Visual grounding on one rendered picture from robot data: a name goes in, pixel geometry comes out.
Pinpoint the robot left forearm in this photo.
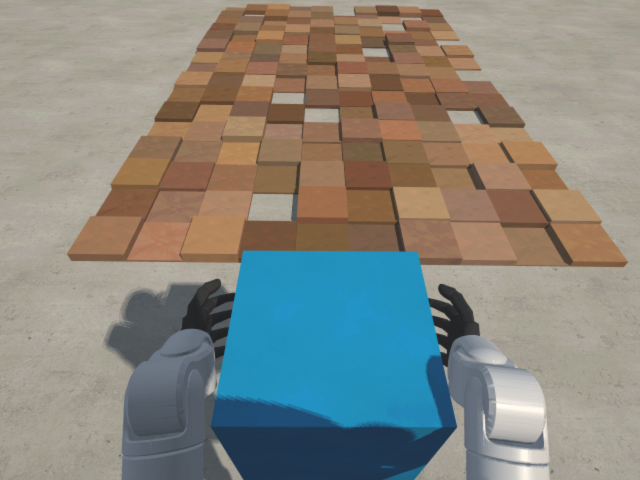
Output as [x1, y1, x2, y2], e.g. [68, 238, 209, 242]
[121, 329, 217, 480]

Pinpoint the carton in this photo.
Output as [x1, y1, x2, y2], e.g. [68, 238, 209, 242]
[211, 251, 457, 480]

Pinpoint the robot right forearm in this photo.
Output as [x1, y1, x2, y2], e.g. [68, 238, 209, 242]
[447, 335, 550, 480]

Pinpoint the robot right hand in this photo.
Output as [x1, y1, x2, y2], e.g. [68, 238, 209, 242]
[428, 284, 480, 368]

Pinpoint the robot left hand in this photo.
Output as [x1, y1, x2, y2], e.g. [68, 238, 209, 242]
[181, 279, 235, 359]

